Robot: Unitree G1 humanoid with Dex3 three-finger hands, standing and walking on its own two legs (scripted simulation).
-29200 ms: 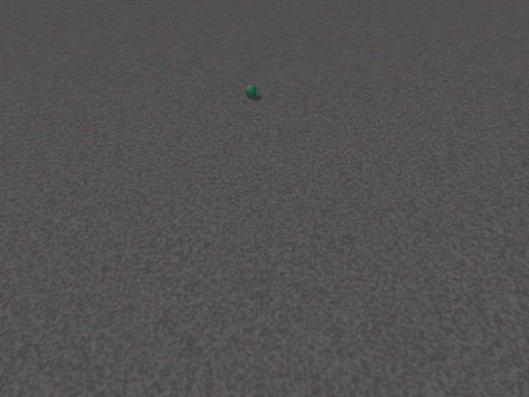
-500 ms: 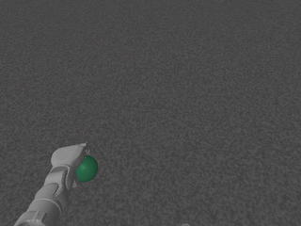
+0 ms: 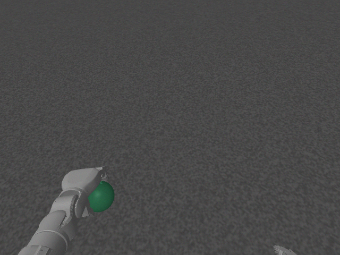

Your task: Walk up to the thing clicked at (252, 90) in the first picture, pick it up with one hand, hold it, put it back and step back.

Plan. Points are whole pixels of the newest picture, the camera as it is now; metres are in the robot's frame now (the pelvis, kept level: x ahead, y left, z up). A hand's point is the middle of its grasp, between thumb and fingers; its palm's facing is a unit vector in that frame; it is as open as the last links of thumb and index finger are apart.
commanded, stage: hold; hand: left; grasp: from above
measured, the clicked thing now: (99, 196) +0.32 +0.21 -0.09
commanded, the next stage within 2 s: crouch in 1.50 s
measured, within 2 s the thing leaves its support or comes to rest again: neither
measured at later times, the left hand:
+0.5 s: hand (89, 198) +0.29 +0.22 -0.03, palm faces -0.45 -0.06 -0.89, open 10.8 cm
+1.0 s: hand (85, 199) +0.29 +0.22 -0.02, palm faces -0.45 -0.06 -0.89, open 10.8 cm
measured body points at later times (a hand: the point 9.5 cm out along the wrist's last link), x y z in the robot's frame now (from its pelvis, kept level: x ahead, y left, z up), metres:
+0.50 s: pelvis +0.00 -0.01 +0.01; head +0.01 -0.03 +0.46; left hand +0.31 +0.22 +0.02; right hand +0.13 -0.26 -0.11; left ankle +0.01 +0.13 -0.72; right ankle +0.01 -0.14 -0.72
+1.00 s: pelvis -0.01 -0.01 +0.02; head +0.00 -0.03 +0.47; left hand +0.30 +0.22 +0.04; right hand +0.14 -0.26 -0.10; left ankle +0.01 +0.13 -0.72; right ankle +0.01 -0.14 -0.72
